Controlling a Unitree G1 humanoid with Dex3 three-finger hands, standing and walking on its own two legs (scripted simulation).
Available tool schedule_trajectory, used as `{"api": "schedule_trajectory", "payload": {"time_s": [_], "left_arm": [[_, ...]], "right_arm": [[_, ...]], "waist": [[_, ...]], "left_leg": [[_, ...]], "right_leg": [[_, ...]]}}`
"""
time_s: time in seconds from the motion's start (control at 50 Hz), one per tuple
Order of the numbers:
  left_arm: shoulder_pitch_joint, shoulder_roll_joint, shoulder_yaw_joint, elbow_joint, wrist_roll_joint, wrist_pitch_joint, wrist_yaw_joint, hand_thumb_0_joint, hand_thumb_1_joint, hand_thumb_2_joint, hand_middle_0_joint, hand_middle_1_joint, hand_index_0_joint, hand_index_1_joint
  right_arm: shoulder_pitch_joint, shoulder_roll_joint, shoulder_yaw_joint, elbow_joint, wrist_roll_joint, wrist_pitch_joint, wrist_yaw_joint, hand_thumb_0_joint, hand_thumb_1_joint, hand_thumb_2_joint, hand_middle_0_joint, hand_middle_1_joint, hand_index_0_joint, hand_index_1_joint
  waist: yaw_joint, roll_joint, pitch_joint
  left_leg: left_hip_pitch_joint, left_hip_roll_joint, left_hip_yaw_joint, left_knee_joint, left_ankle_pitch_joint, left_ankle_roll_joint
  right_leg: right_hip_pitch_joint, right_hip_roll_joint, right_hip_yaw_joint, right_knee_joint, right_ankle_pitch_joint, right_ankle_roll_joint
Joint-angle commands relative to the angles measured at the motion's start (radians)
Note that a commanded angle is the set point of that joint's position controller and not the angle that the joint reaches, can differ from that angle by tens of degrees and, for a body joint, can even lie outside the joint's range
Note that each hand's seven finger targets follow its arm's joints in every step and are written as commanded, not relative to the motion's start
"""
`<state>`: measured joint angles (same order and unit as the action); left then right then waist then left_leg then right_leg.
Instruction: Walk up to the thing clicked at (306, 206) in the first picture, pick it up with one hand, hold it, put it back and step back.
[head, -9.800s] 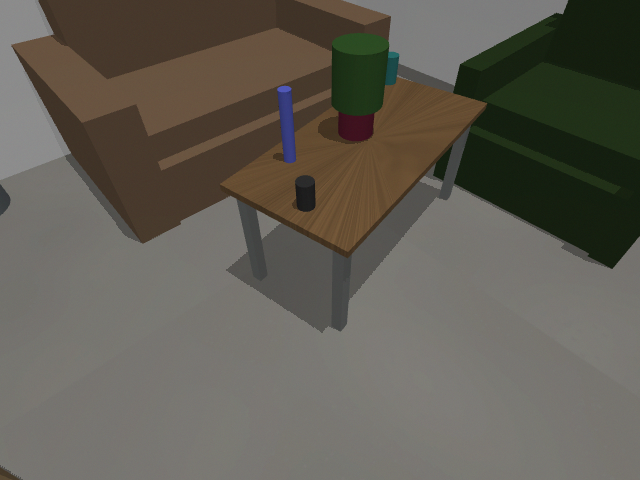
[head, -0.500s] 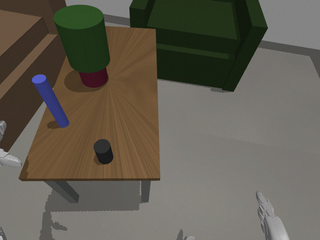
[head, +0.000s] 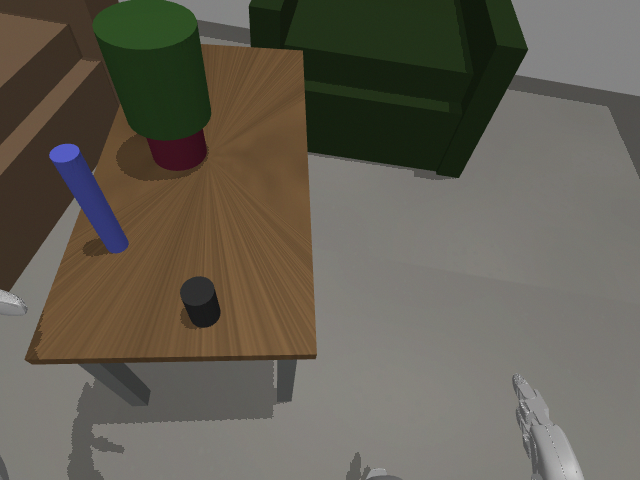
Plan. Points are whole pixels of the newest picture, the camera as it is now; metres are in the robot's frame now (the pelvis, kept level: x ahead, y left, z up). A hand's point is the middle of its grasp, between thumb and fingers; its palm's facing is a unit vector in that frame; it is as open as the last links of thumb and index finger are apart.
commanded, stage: go down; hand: left
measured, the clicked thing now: (201, 302) +0.47 +0.17 -0.19
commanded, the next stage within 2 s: none
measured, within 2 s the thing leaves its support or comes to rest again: neither
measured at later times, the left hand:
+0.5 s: hand out of the picture +0.43 +0.36 +0.05, palm faces +0.16 -0.99 -0.03, open 17.0 cm
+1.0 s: hand out of the picture +0.42 +0.36 +0.05, palm faces +0.17 -0.99 -0.01, open 16.8 cm
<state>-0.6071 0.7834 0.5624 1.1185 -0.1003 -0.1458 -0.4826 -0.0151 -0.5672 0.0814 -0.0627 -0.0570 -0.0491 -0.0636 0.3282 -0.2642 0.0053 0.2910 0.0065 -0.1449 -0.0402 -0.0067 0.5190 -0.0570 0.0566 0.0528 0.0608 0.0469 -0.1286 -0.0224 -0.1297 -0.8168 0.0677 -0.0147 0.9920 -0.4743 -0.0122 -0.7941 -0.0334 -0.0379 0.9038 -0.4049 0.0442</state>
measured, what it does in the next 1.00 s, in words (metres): stands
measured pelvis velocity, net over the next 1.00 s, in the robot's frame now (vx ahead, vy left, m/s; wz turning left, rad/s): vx -0.01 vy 0.00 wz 0.00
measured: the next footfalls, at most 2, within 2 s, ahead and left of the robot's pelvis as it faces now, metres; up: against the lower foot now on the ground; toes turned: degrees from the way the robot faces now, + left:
none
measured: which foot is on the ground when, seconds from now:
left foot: down 0.00-1.00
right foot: down 0.00-1.00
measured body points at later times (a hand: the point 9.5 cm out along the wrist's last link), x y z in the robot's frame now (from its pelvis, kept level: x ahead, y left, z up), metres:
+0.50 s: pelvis -0.01 +0.00 -0.01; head +0.10 +0.06 +0.42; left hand +0.42 +0.41 +0.06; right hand +0.15 -0.25 -0.03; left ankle +0.00 +0.12 -0.68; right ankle +0.01 -0.15 -0.68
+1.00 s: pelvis -0.01 +0.00 -0.02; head +0.10 +0.06 +0.42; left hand +0.41 +0.42 +0.06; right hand +0.16 -0.25 -0.02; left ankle +0.00 +0.12 -0.68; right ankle +0.01 -0.15 -0.68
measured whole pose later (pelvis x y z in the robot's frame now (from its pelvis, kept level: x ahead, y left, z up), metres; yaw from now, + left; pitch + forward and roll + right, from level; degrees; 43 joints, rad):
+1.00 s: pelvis -0.01 +0.00 -0.02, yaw +0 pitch +20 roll -4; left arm -0.66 0.84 0.65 1.15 -0.14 -0.27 -0.54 -0.01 -0.37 0.11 -0.05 -0.05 -0.03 -0.06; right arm 0.35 -0.27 0.03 0.17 -0.01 -0.16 -0.03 -0.01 0.53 -0.05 0.06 0.05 0.06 0.05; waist -0.17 -0.04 -0.13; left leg -0.94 0.07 -0.03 1.09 -0.51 -0.01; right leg -0.90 -0.03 -0.05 0.98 -0.43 0.05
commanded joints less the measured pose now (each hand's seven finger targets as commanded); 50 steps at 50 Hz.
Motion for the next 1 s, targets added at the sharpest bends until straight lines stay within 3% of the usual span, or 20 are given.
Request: {"api": "schedule_trajectory", "payload": {"time_s": [0.0,0.12,0.14,0.2,0.26,0.3,0.34,0.4,0.46,0.5,0.58,0.64,0.66,0.68,0.72,0.74,0.86,0.92,0.94,0.98], "left_arm": [[-0.333,0.401,0.075,-0.179,-0.027,-0.074,-0.003,0.0,-0.48,0.099,-0.049,-0.055,-0.04,-0.066],[-0.363,0.425,0.081,-0.153,-0.024,-0.092,-0.016,0.0,-0.457,0.098,-0.048,-0.054,-0.04,-0.063],[-0.366,0.425,0.085,-0.158,-0.027,-0.096,-0.02,0.0,-0.453,0.093,-0.051,-0.049,-0.042,-0.059],[-0.384,0.435,0.083,-0.158,-0.027,-0.102,-0.021,0.0,-0.451,0.092,-0.051,-0.048,-0.041,-0.059],[-0.394,0.445,0.087,-0.152,-0.028,-0.108,-0.024,0.0,-0.423,0.094,-0.051,-0.051,-0.042,-0.06],[-0.399,0.449,0.094,-0.153,-0.026,-0.115,-0.028,0.0,-0.428,0.088,-0.053,-0.045,-0.042,-0.054],[-0.394,0.438,0.086,-0.131,-0.029,-0.117,-0.026,0.0,-0.422,0.097,-0.05,-0.05,-0.04,-0.059],[-0.399,0.481,0.112,-0.149,-0.025,-0.127,-0.024,0.0,-0.417,0.099,-0.052,-0.049,-0.038,-0.061],[-0.389,0.458,0.11,-0.13,-0.028,-0.13,-0.026,0.0,-0.398,0.106,-0.045,-0.048,-0.033,-0.059],[-0.397,0.424,0.094,-0.132,-0.033,-0.135,-0.024,0.0,-0.414,0.102,-0.047,-0.05,-0.035,-0.061],[-0.367,0.461,0.124,-0.149,-0.035,-0.145,-0.026,0.0,-0.376,0.111,-0.041,-0.049,-0.03,-0.059],[-0.338,0.419,0.121,-0.18,-0.05,-0.149,-0.034,0.0,-0.377,0.115,-0.043,-0.057,-0.032,-0.067],[-0.344,0.426,0.121,-0.202,-0.05,-0.154,-0.032,0.0,-0.362,0.108,-0.044,-0.048,-0.032,-0.058],[-0.343,0.413,0.118,-0.2,-0.056,-0.153,-0.036,0.0,-0.368,0.11,-0.044,-0.052,-0.033,-0.061],[-0.326,0.399,0.119,-0.193,-0.063,-0.156,-0.036,0.0,-0.363,0.113,-0.042,-0.054,-0.031,-0.063],[-0.342,0.427,0.133,-0.223,-0.061,-0.164,-0.031,0.0,-0.364,0.113,-0.041,-0.05,-0.03,-0.06],[-0.337,0.409,0.131,-0.185,-0.068,-0.179,-0.048,0.0,-0.383,0.114,-0.042,-0.054,-0.03,-0.064],[-0.369,0.426,0.133,-0.172,-0.067,-0.187,-0.054,0.0,-0.375,0.107,-0.04,-0.046,-0.028,-0.056],[-0.345,0.397,0.123,-0.142,-0.073,-0.188,-0.059,0.0,-0.381,0.104,-0.038,-0.045,-0.027,-0.055],[-0.352,0.381,0.112,-0.144,-0.075,-0.195,-0.07,0.0,-0.396,0.101,-0.04,-0.045,-0.03,-0.054]], "right_arm": [[0.011,-0.171,-0.096,-0.166,0.0,-0.052,-0.014,0.0,0.537,-0.054,0.049,0.05,0.049,0.05],[0.025,-0.164,-0.079,-0.189,-0.003,-0.057,-0.016,0.0,0.544,-0.051,0.049,0.05,0.049,0.05],[0.037,-0.159,-0.08,-0.158,-0.004,-0.053,-0.013,0.0,0.543,-0.052,0.049,0.05,0.049,0.05],[0.004,-0.184,-0.097,-0.203,-0.004,-0.058,-0.015,0.0,0.543,-0.052,0.049,0.05,0.049,0.05],[0.024,-0.17,-0.083,-0.197,-0.006,-0.055,-0.016,0.0,0.547,-0.05,0.049,0.05,0.049,0.05],[0.001,-0.183,-0.093,-0.233,-0.007,-0.06,-0.016,0.0,0.544,-0.051,0.049,0.05,0.049,0.05],[0.032,-0.159,-0.067,-0.2,-0.008,-0.055,-0.013,0.0,0.542,-0.052,0.049,0.05,0.049,0.05],[0.016,-0.203,-0.111,-0.247,-0.012,-0.058,-0.015,0.0,0.538,-0.053,0.049,0.05,0.049,0.05],[0.039,-0.161,-0.068,-0.244,-0.011,-0.056,-0.008,0.0,0.544,-0.053,0.049,0.05,0.049,0.05],[0.03,-0.195,-0.109,-0.237,-0.013,-0.057,-0.011,0.0,0.538,-0.054,0.049,0.05,0.049,0.05],[0.045,-0.177,-0.086,-0.265,-0.012,-0.055,-0.005,0.0,0.546,-0.052,0.049,0.05,0.049,0.05],[0.062,-0.199,-0.108,-0.287,-0.015,-0.057,-0.006,0.0,0.545,-0.052,0.049,0.05,0.049,0.05],[0.055,-0.179,-0.088,-0.266,-0.014,-0.056,-0.003,0.0,0.544,-0.052,0.049,0.05,0.049,0.05],[0.074,-0.17,-0.08,-0.238,-0.014,-0.052,-0.002,0.0,0.543,-0.052,0.049,0.05,0.049,0.05],[0.038,-0.19,-0.093,-0.279,-0.013,-0.058,-0.001,0.0,0.542,-0.052,0.049,0.05,0.049,0.05],[0.033,-0.194,-0.099,-0.29,-0.013,-0.057,-0.002,0.0,0.542,-0.053,0.049,0.05,0.049,0.05],[0.061,-0.194,-0.095,-0.277,-0.016,-0.063,-0.007,0.0,0.537,-0.054,0.049,0.05,0.049,0.05],[0.058,-0.172,-0.076,-0.264,-0.015,-0.063,-0.006,0.0,0.541,-0.053,0.049,0.05,0.049,0.05],[0.058,-0.191,-0.102,-0.272,-0.014,-0.067,-0.007,0.0,0.539,-0.054,0.049,0.05,0.049,0.05],[0.069,-0.166,-0.069,-0.261,-0.019,-0.067,-0.002,0.0,0.541,-0.053,0.049,0.05,0.049,0.05]], "waist": [[0.012,0.187,-0.375],[-0.002,0.212,-0.373],[0.001,0.241,-0.385],[-0.008,0.217,-0.397],[-0.011,0.239,-0.408],[-0.013,0.248,-0.434],[-0.012,0.251,-0.394],[-0.021,0.27,-0.462],[-0.016,0.26,-0.419],[-0.027,0.264,-0.406],[-0.007,0.274,-0.432],[-0.012,0.267,-0.476],[0.004,0.292,-0.448],[0.0,0.306,-0.442],[0.001,0.283,-0.421],[0.004,0.281,-0.436],[-0.022,0.271,-0.416],[-0.025,0.252,-0.38],[-0.04,0.223,-0.371],[-0.035,0.246,-0.387]], "left_leg": [[0.272,-0.036,-0.003,-0.102,0.41,0.013],[0.25,-0.038,-0.004,-0.093,0.359,0.013],[0.273,-0.034,-0.01,-0.087,0.394,0.007],[0.263,-0.033,-0.01,-0.082,0.371,0.01],[0.257,-0.036,-0.006,-0.07,0.373,0.01],[0.285,-0.029,-0.015,-0.064,0.42,0.004],[0.266,-0.03,-0.015,-0.065,0.41,0.003],[0.308,-0.023,-0.022,-0.049,0.468,0.0],[0.268,-0.029,-0.015,-0.047,0.438,0.004],[0.273,-0.023,-0.026,-0.057,0.416,-0.004],[0.288,-0.021,-0.03,-0.051,0.466,-0.01],[0.318,-0.02,-0.027,-0.04,0.511,-0.007],[0.31,-0.023,-0.026,-0.045,0.503,-0.011],[0.32,-0.02,-0.028,-0.043,0.522,-0.013],[0.319,-0.01,-0.046,-0.056,0.525,-0.018],[0.311,-0.016,-0.038,-0.051,0.499,-0.015],[0.308,-0.019,-0.033,-0.041,0.491,-0.01],[0.243,-0.032,-0.023,-0.037,0.399,0.001],[0.242,-0.031,-0.023,-0.04,0.37,0.003],[0.235,-0.035,-0.017,-0.027,0.378,0.004]], "right_leg": [[0.142,0.034,0.0,-0.072,0.283,-0.055],[0.109,0.035,0.002,-0.06,0.249,-0.057],[0.086,0.035,-0.001,-0.054,0.259,-0.06],[0.086,0.038,-0.002,-0.051,0.245,-0.059],[0.087,0.036,0.001,-0.046,0.251,-0.059],[0.069,0.039,-0.005,-0.04,0.266,-0.06],[0.056,0.042,-0.008,-0.036,0.252,-0.061],[0.052,0.042,-0.01,-0.026,0.275,-0.063],[0.06,0.042,-0.008,-0.026,0.267,-0.061],[0.02,0.046,-0.014,-0.02,0.237,-0.066],[0.027,0.049,-0.021,-0.013,0.255,-0.066],[0.042,0.05,-0.019,-0.009,0.29,-0.065],[0.034,0.047,-0.018,-0.009,0.274,-0.066],[0.017,0.049,-0.021,-0.007,0.275,-0.067],[-0.003,0.055,-0.031,0.001,0.249,-0.069],[0.013,0.052,-0.025,-0.005,0.244,-0.069],[0.002,0.05,-0.02,-0.001,0.261,-0.066],[0.007,0.046,-0.011,-0.008,0.234,-0.063],[0.0,0.048,-0.013,-0.007,0.222,-0.063],[-0.011,0.043,-0.01,0.001,0.233,-0.063]]}}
